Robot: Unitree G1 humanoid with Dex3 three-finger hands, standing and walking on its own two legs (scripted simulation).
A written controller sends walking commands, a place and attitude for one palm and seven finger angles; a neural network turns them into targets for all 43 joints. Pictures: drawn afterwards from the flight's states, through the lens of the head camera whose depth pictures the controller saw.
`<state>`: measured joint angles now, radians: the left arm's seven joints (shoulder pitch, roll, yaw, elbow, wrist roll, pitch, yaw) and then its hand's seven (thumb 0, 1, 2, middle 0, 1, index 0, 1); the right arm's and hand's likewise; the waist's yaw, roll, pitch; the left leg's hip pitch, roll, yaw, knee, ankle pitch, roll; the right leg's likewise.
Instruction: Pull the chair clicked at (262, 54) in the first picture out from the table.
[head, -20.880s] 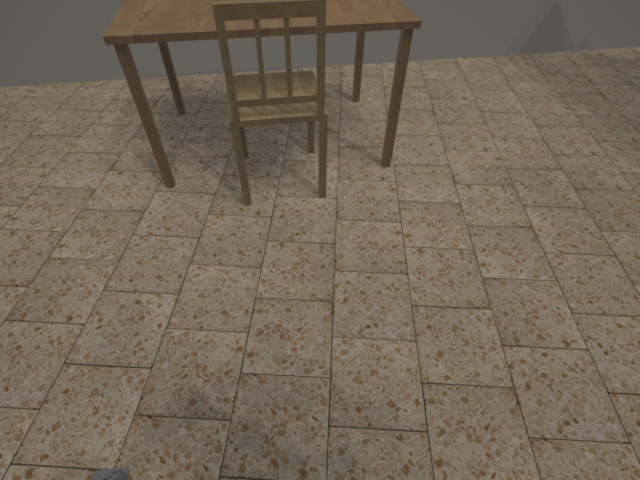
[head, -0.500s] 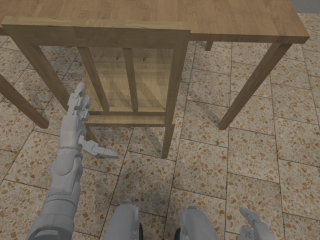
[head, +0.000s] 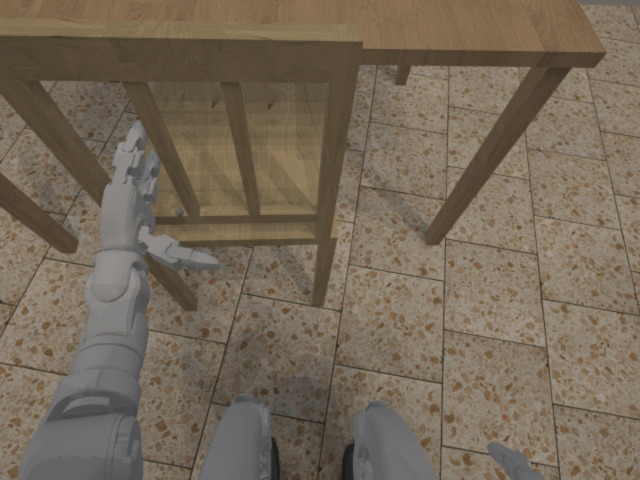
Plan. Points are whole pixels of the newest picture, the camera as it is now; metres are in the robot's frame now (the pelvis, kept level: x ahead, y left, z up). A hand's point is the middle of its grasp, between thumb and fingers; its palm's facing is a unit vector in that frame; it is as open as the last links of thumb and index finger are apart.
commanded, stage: push the fingers through the gap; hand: left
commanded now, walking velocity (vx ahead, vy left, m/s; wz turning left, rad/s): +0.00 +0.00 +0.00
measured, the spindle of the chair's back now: (170, 158) +0.52 +0.20 +0.02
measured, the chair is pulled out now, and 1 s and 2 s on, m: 0.00 0.00 0.00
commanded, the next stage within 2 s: hook a spindle and tug to test in 0.98 s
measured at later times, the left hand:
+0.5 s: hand (186, 180) +0.47 +0.17 +0.03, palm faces +0.03 -1.00 -0.03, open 16.9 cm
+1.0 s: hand (180, 176) +0.48 +0.18 +0.03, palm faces +0.04 -1.00 -0.02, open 16.9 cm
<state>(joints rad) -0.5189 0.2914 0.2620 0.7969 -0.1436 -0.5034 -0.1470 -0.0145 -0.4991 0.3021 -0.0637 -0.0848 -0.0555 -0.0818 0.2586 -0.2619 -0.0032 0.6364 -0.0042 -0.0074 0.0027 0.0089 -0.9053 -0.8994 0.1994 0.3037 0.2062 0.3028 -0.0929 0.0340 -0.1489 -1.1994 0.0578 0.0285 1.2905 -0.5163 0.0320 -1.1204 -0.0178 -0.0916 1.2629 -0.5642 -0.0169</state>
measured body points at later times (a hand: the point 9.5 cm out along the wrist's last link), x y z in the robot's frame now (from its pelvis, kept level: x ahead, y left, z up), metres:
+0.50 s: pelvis +0.00 +0.01 +0.00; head +0.14 +0.02 +0.42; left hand +0.47 +0.22 +0.03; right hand +0.05 -0.26 -0.12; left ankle +0.04 +0.10 -0.62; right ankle +0.02 -0.12 -0.62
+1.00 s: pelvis +0.00 +0.01 +0.00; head +0.15 +0.03 +0.42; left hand +0.47 +0.23 +0.03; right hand +0.04 -0.26 -0.12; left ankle +0.04 +0.10 -0.62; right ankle +0.02 -0.12 -0.62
